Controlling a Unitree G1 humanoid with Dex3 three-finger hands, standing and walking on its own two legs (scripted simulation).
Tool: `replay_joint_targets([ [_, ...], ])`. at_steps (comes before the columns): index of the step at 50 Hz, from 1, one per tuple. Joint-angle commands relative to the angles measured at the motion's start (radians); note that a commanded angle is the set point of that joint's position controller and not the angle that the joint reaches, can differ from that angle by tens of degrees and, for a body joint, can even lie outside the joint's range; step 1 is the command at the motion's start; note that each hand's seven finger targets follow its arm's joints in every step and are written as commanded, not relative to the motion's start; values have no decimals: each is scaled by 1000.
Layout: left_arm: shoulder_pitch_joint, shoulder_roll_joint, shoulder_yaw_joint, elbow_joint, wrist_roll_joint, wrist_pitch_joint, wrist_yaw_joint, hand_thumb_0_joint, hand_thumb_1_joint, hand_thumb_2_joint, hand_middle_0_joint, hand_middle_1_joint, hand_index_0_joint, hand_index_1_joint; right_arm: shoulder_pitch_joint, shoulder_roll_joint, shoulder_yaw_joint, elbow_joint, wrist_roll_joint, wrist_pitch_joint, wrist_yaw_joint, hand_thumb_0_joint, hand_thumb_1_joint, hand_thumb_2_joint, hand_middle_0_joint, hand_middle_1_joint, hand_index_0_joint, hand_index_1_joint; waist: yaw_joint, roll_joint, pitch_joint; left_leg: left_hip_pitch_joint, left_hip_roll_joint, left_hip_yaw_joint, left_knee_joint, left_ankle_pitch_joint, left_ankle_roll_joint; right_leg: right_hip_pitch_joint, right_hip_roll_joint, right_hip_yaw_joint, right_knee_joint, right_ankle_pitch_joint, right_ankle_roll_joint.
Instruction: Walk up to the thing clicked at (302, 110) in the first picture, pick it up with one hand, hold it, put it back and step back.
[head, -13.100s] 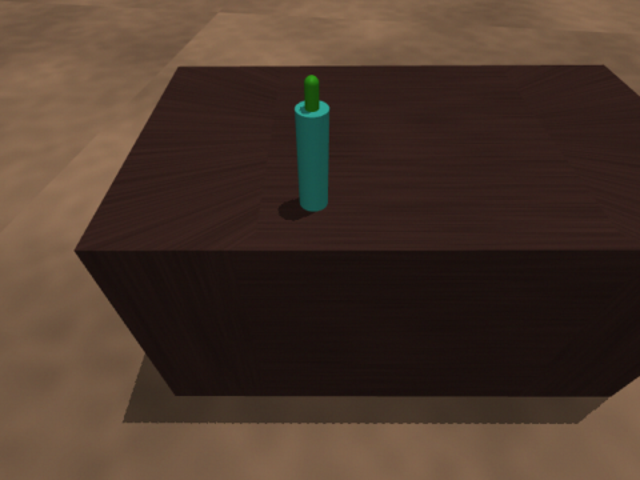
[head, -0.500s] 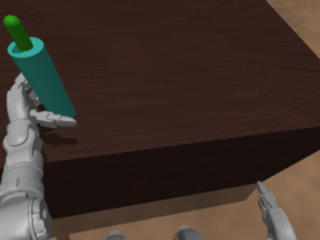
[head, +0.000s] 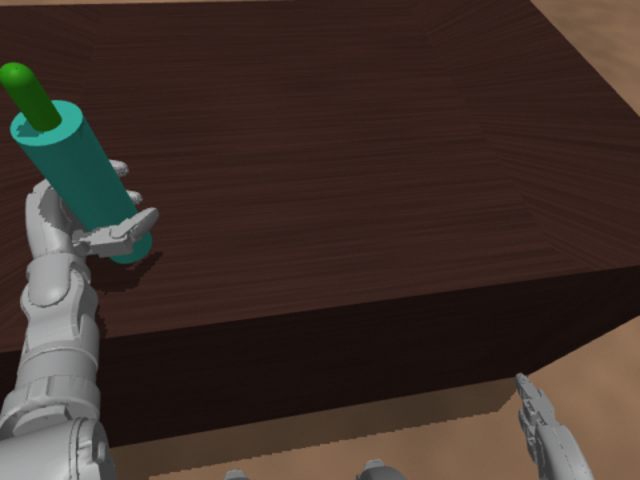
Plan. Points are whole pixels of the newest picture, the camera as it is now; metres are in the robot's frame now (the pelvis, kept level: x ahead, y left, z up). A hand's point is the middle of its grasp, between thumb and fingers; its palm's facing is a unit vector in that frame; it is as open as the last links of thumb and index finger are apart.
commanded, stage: settle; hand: left
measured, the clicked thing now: (85, 179) +0.45 +0.23 +0.13
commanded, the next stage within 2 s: lift in 1.02 s
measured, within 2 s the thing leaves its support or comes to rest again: leaves its support in 0.58 s
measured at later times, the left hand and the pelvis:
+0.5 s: hand (111, 221) +0.44 +0.22 +0.07, palm faces +0.21 -0.98 -0.04, open 8.0 cm; pelvis +0.01 +0.00 +0.01, yaw +0 degrees
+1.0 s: hand (88, 201) +0.43 +0.23 +0.12, palm faces +0.22 -0.97 -0.03, open 8.0 cm; pelvis -0.01 +0.01 +0.02, yaw +0 degrees
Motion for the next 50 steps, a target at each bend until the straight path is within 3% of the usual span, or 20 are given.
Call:
replay_joint_targets([
  [1, -254, 207, 27, -196, -7, -39, -14, 0, 394, 1271, -1404, -1403, -1415, -1402, 17, -128, -73, -147, 10, -42, -9, 0, 546, -45, 49, 49, 48, 49, 28, 94, -387, 283, -27, 10, -113, 407, 22, 186, 27, -41, -90, 370, -50],
  [4, -226, 219, 55, -214, -16, -39, -16, 0, 565, 1327, -1330, -1363, -1328, -1380, 19, -135, -75, -142, 11, -37, -6, 0, 549, -52, 50, 50, 50, 50, 30, 73, -405, 265, -27, 13, -105, 418, 27, 209, 25, -36, -83, 398, -48],
  [5, -262, 217, 25, -268, -7, -40, -20, 0, 584, 1316, -1325, -1349, -1322, -1366, 12, -137, -79, -161, 12, -35, -8, 0, 550, -51, 50, 50, 50, 50, 24, 97, -436, 292, -30, 14, -101, 435, 27, 217, 24, -32, -83, 418, -47],
  [11, -306, 228, 21, -313, -14, -13, -24, 0, 350, 1276, -1358, -1390, -1360, -1404, 14, -125, -68, -137, 15, -18, -19, 0, 544, -51, 49, 50, 49, 50, 28, 95, -445, 343, -26, 11, -106, 482, 23, 222, 22, -33, -88, 445, -45],
  [15, -351, 250, 29, -390, -22, 2, 1, 0, 370, 1270, -1338, -1376, -1342, -1388, 2, -134, -74, -163, 20, -16, -28, 0, 551, -49, 49, 50, 49, 50, 40, 110, -474, 376, -32, 16, -123, 463, 23, 258, 20, -30, -104, 431, -44],
  [18, -391, 253, 23, -388, -27, 9, 11, 0, 377, 1261, -1309, -1353, -1310, -1367, -11, -166, -116, -144, 20, -15, -46, 0, 541, -52, 49, 50, 49, 50, 23, 78, -467, 394, -30, 15, -124, 469, 29, 250, 21, -28, -113, 449, -39],
  [23, -432, 250, -7, -453, -20, 15, 19, 0, 386, 1277, -1297, -1355, -1298, -1370, -19, -123, -74, -125, 19, -21, -57, 0, 547, -52, 49, 50, 49, 50, 30, 109, -468, 400, -42, 25, -135, 453, 31, 290, 14, -19, -128, 470, -37],
  [25, -425, 260, 3, -455, -26, 22, 22, 0, 380, 1286, -1296, -1365, -1299, -1379, -27, -148, -92, -92, 18, -24, -62, 0, 548, -51, 49, 50, 49, 50, 36, 116, -428, 414, -39, 20, -156, 451, 26, 273, 19, -28, -134, 435, -43],
  [28, -467, 296, 12, -523, -28, 26, 30, 0, 389, 1293, -1298, -1367, -1300, -1381, -44, -152, -95, -116, 21, -30, -67, 0, 548, -52, 49, 50, 49, 50, 37, 149, -492, 457, -38, 14, -157, 466, 24, 297, 18, -31, -138, 440, -44],
  [30, -446, 268, -8, -511, -33, 43, 27, 0, 370, 1297, -1276, -1363, -1279, -1378, -13, -132, -76, -70, 22, -28, -71, 0, 554, -51, 49, 50, 49, 50, 38, 153, -455, 455, -40, 17, -166, 463, 24, 291, 19, -30, -150, 438, -44],
  [32, -446, 285, -1, -512, -33, 56, 30, 0, 374, 1295, -1280, -1365, -1285, -1377, -35, -164, -106, -68, 23, -34, -78, 0, 552, -51, 49, 50, 49, 50, 31, 137, -457, 475, -35, 13, -176, 461, 24, 284, 21, -33, -158, 427, -44],
  [34, -488, 297, 2, -556, -32, 63, 37, 0, 369, 1298, -1271, -1358, -1275, -1372, -50, -135, -78, -73, 25, -39, -76, 0, 555, -50, 49, 50, 49, 50, 45, 163, -460, 486, -34, 9, -188, 455, 19, 285, 20, -36, -162, 406, -47],
  [35, -460, 247, -22, -484, -39, 75, 32, 0, 348, 1300, -1278, -1368, -1284, -1381, -49, -135, -88, -61, 26, -40, -76, 0, 554, -50, 49, 50, 49, 50, 32, 150, -441, 493, -27, 2, -192, 467, 14, 274, 23, -43, -158, 401, -50],
  [40, -521, 270, -16, -454, -36, 96, 38, 0, 341, 1321, -1290, -1386, -1298, -1399, -67, -136, -85, -21, 33, -50, -81, 0, 562, -48, 49, 50, 49, 50, 36, 112, -398, 461, -32, 11, -215, 405, 23, 288, 18, -39, -187, 379, -44],
  [42, -493, 240, -32, -381, -35, 109, 37, 0, 349, 1323, -1280, -1384, -1292, -1394, -84, -154, -106, -3, 36, -55, -83, 0, 573, -45, 49, 50, 49, 50, 35, 98, -356, 455, -32, 11, -233, 366, 22, 265, 20, -41, -200, 345, -45],
  [43, -521, 232, -45, -406, -35, 107, 37, 0, 337, 1305, -1279, -1375, -1291, -1384, -79, -132, -85, 13, 38, -56, -81, 0, 571, -45, 49, 50, 49, 50, 34, 92, -337, 445, -35, 16, -243, 332, 24, 276, 21, -41, -208, 330, -44],
  [44, -498, 237, -31, -361, -38, 111, 37, 0, 364, 1314, -1286, -1382, -1299, -1390, -74, -154, -106, 18, 38, -58, -83, 0, 570, -45, 49, 50, 49, 50, 36, 85, -357, 454, -33, 13, -243, 345, 22, 282, 20, -43, -207, 333, -46],
  [47, -526, 254, -32, -363, -30, 108, 40, 0, 360, 1314, -1289, -1384, -1304, -1390, -91, -142, -89, 15, 40, -64, -83, 0, 575, -44, 50, 50, 49, 50, 47, 87, -353, 464, -32, 12, -257, 332, 18, 287, 23, -47, -216, 316, -48],
  [48, -541, 224, -46, -373, -38, 102, 37, 0, 365, 1322, -1284, -1386, -1300, -1392, -104, -133, -82, -12, 41, -68, -81, 0, 576, -44, 50, 50, 49, 50, 41, 81, -366, 477, -28, 5, -262, 345, 14, 292, 26, -51, -214, 317, -49],
  [50, -558, 270, -27, -382, -34, 97, 44, 0, 348, 1323, -1292, -1389, -1305, -1398, -105, -148, -97, 19, 42, -72, -87, 0, 572, -45, 50, 50, 49, 50, 50, 99, -390, 486, -33, 12, -261, 327, 16, 302, 22, -47, -220, 309, -48],
])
